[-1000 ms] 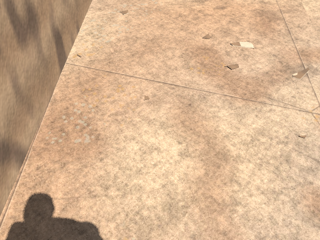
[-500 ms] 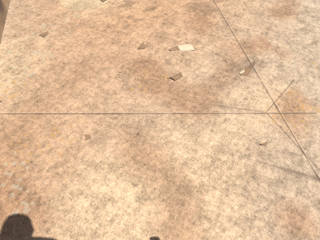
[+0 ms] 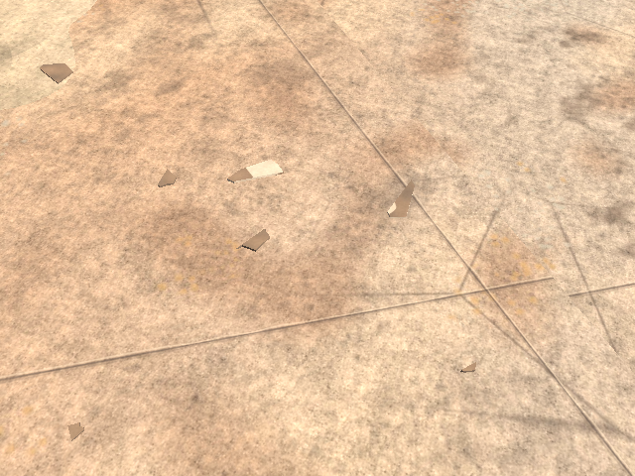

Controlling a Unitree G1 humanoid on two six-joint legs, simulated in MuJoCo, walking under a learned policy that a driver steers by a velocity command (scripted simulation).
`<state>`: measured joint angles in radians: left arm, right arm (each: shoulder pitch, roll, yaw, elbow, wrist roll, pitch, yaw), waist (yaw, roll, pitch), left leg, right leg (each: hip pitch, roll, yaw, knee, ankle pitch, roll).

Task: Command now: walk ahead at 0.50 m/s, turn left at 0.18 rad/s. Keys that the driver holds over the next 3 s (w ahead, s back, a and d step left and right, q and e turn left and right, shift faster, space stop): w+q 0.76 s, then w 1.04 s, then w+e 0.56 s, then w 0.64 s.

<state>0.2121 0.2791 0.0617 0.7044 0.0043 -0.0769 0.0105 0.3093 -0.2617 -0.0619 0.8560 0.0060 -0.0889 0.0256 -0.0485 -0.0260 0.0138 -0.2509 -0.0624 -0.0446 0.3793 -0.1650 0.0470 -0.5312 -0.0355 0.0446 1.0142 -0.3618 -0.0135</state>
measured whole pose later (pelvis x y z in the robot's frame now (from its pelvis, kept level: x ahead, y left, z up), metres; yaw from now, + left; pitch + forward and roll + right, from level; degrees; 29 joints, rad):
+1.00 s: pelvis +0.48 +0.12 +0.00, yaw +30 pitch +2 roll +0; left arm 0.14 0.31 0.05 0.71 0.01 -0.09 0.00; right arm 0.31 -0.27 -0.05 0.73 0.00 -0.06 0.02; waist -0.04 -0.03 0.03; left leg -0.17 -0.11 -0.03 0.32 -0.18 0.10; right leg -0.69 -0.13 0.05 0.91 -0.12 0.05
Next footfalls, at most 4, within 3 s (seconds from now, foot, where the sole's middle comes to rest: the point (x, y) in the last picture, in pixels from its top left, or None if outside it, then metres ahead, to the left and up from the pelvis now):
0.22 right None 0.26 -0.14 -0.78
0.72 left None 0.47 0.19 -0.78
1.24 right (246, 327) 0.84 0.15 -0.78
1.78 left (103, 291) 0.95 0.51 -0.78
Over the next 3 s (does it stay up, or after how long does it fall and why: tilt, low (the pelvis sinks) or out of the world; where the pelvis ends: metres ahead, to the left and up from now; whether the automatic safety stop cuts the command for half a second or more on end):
stays up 1.51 0.60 0.00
